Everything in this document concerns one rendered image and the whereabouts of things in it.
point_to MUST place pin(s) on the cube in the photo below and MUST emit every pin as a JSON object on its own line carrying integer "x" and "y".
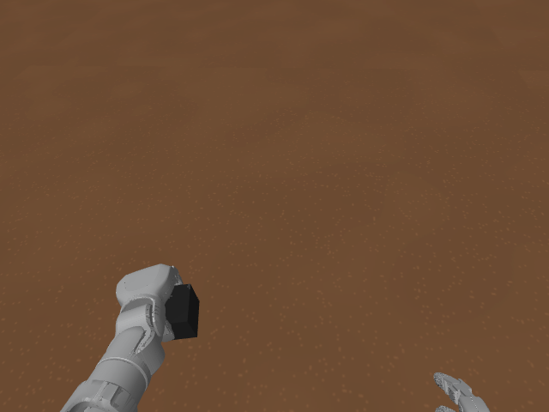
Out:
{"x": 182, "y": 311}

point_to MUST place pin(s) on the left robot hand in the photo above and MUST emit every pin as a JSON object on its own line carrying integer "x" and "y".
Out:
{"x": 158, "y": 280}

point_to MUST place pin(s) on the right robot hand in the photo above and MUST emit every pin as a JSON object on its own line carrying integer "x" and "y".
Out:
{"x": 460, "y": 393}

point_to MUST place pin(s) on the left robot arm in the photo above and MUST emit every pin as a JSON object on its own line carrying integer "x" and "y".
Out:
{"x": 133, "y": 356}

